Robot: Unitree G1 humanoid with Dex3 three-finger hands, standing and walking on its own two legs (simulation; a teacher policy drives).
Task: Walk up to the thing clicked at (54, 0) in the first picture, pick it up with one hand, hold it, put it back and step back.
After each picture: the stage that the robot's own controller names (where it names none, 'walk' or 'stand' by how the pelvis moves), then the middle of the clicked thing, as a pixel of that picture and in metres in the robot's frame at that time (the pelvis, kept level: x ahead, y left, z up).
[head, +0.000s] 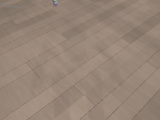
stand; out of the picture +2.36 +0.33 -0.65
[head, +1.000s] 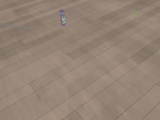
walk; (62, 18) +2.23 +0.37 -0.65
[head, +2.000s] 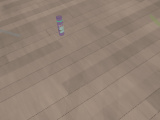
walk; (60, 26) +1.58 +0.31 -0.65
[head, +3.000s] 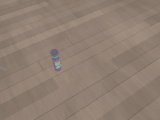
walk; (56, 60) +1.03 +0.27 -0.65
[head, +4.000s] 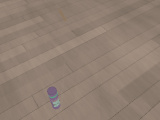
walk; (54, 98) +0.63 +0.23 -0.64
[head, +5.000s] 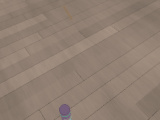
stand; (66, 115) +0.43 +0.13 -0.61
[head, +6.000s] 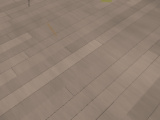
stand; out of the picture +0.38 +0.15 -0.65
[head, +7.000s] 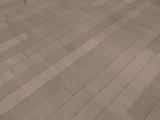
stand; out of the picture +0.37 +0.15 -0.66
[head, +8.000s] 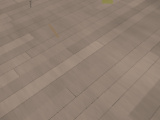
stand; out of the picture +0.38 +0.13 -0.66
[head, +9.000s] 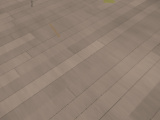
stand; out of the picture +0.38 +0.13 -0.66
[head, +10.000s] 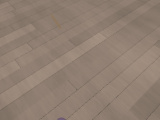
go down; out of the picture +0.38 +0.13 -0.65
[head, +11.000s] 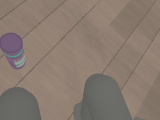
go down; (15, 54) +0.47 +0.16 -0.25
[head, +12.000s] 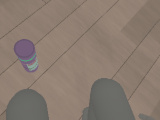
approach; (28, 58) +0.47 +0.16 -0.27
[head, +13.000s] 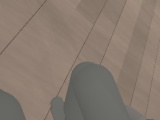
close in; out of the picture +0.46 +0.21 -0.17
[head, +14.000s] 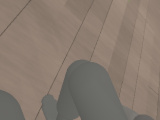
close; out of the picture +0.46 +0.22 -0.17
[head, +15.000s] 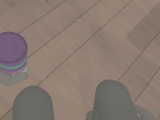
lift; (13, 63) +0.38 +0.21 -0.03
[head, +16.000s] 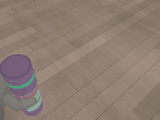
hold; (26, 90) +0.31 +0.17 +0.08
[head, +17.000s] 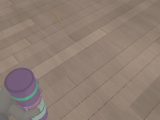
hold; (30, 100) +0.29 +0.16 +0.03
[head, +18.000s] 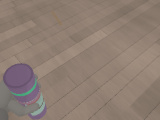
hold; (29, 96) +0.30 +0.17 +0.04
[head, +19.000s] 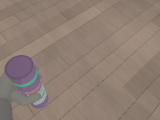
crouch; (31, 86) +0.34 +0.15 -0.01
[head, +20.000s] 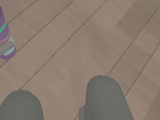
lower; out of the picture +0.49 +0.18 -0.05
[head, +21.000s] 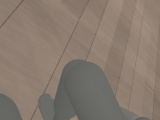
lower; out of the picture +0.46 +0.25 -0.17
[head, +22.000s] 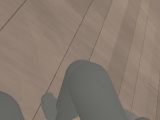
lower; out of the picture +0.45 +0.25 -0.17
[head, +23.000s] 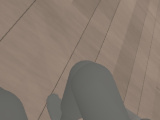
lower; out of the picture +0.44 +0.24 -0.17
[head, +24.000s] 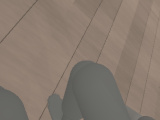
lower; out of the picture +0.44 +0.23 -0.17
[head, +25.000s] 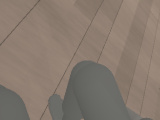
loosen; out of the picture +0.43 +0.23 -0.17
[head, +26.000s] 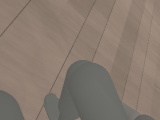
withdraw; out of the picture +0.43 +0.25 -0.17
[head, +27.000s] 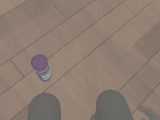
walk; (42, 69) +0.46 +0.17 -0.35
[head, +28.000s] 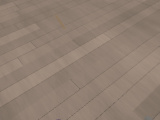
stand; out of the picture +0.38 +0.13 -0.59
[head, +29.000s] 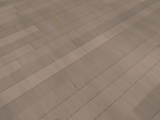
stand; out of the picture +0.39 +0.14 -0.60
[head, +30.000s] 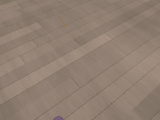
stand; out of the picture +0.40 +0.14 -0.61
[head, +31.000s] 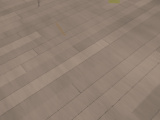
stand; out of the picture +0.41 +0.15 -0.65
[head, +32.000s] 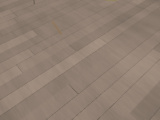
stand; out of the picture +0.37 +0.15 -0.66
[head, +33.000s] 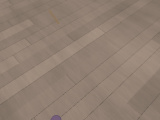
walk; out of the picture +0.38 +0.16 -0.65
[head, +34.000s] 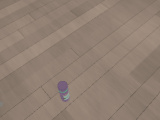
walk; (64, 92) +0.54 +0.13 -0.63
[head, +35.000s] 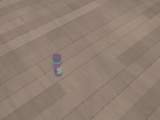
walk; (57, 65) +0.83 +0.14 -0.64
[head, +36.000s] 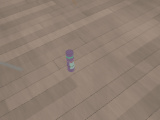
stand; (70, 61) +1.01 +0.12 -0.64
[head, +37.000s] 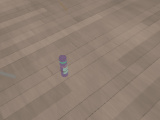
stand; (63, 66) +1.02 +0.14 -0.66
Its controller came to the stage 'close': yes
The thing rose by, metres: 0.68
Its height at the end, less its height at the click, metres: +0.00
